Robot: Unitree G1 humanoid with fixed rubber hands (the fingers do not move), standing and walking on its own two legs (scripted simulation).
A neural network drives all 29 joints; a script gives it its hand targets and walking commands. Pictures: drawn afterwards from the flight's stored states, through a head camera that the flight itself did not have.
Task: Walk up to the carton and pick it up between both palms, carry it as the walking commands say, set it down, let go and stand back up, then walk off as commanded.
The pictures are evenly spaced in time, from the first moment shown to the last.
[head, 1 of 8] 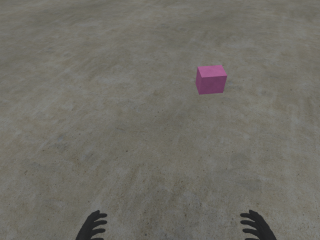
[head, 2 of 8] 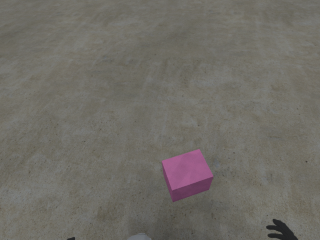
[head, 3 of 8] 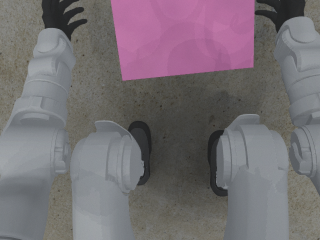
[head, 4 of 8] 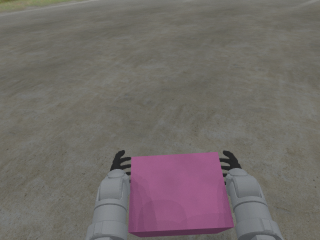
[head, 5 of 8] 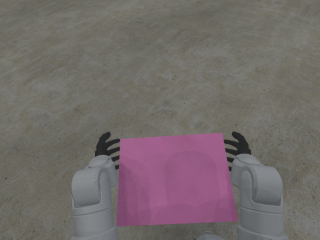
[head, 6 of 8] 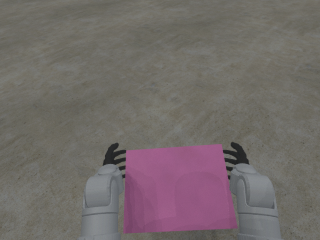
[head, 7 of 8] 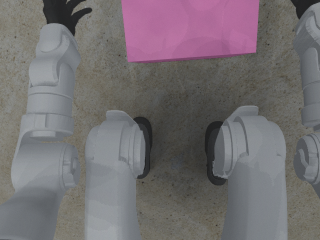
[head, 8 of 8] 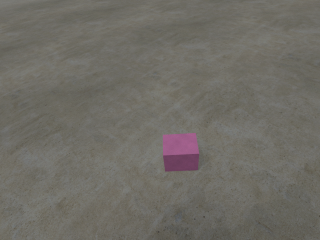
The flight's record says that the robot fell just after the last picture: no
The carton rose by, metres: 0.66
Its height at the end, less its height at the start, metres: +0.00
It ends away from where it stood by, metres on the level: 1.37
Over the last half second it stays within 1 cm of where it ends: yes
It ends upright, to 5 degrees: yes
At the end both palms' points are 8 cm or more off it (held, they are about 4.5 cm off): yes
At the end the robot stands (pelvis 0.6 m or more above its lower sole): yes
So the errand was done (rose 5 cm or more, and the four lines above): yes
